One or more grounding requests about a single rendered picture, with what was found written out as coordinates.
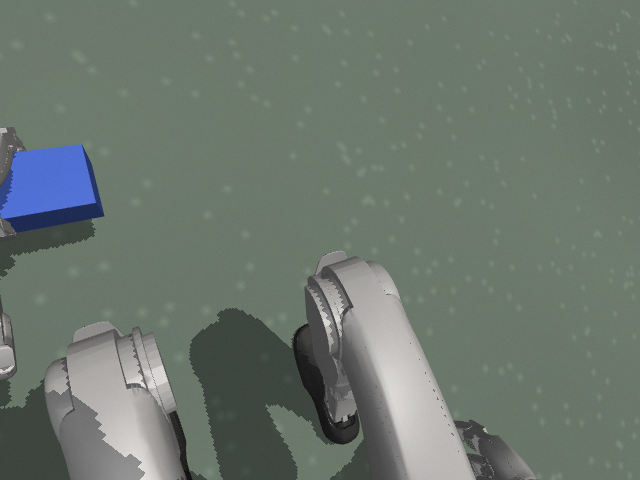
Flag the carton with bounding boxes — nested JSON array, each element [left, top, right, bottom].
[[0, 144, 104, 233]]

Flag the right robot foot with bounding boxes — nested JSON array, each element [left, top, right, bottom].
[[293, 324, 359, 444]]

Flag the right robot hand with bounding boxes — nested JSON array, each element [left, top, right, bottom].
[[453, 420, 537, 480]]

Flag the left robot arm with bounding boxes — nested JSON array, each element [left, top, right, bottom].
[[0, 297, 17, 480]]

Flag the left robot hand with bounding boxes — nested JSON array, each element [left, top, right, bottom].
[[0, 127, 26, 241]]

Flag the left robot foot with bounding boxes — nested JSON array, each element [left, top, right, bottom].
[[169, 411, 192, 480]]

